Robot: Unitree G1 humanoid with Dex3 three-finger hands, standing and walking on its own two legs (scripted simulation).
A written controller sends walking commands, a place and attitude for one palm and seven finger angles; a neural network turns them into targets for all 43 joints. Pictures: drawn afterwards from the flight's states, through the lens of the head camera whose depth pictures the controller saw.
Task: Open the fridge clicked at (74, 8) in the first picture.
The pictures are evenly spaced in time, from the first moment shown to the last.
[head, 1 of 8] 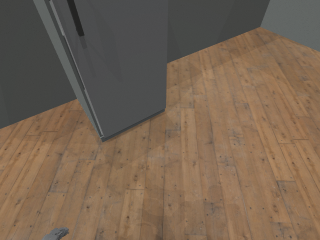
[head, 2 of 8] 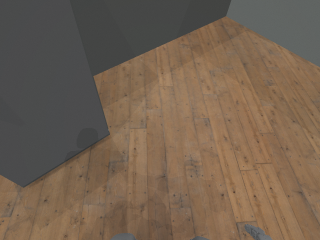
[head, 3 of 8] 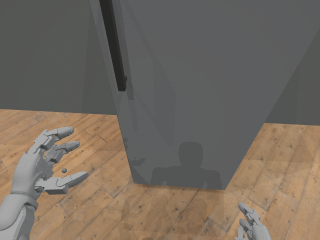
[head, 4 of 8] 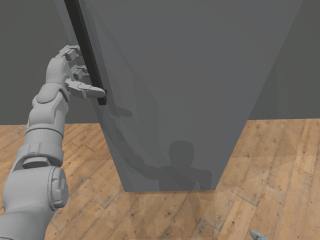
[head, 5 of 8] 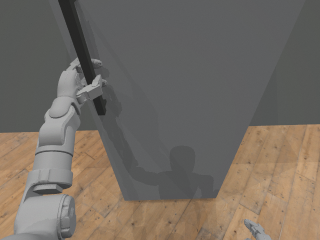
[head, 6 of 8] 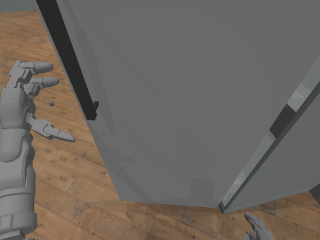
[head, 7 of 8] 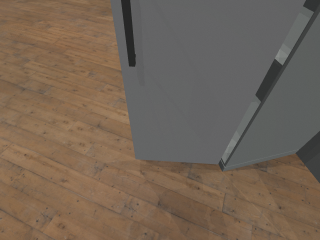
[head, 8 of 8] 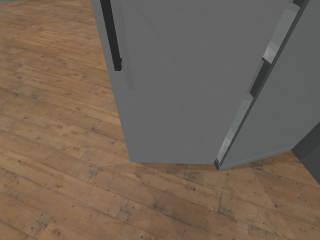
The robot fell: no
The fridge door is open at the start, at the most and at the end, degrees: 0 78 72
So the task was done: yes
